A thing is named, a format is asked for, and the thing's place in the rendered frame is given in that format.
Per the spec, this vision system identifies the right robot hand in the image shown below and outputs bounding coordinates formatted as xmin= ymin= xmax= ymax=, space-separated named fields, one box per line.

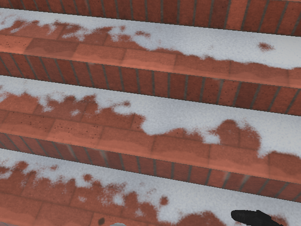
xmin=230 ymin=210 xmax=283 ymax=226

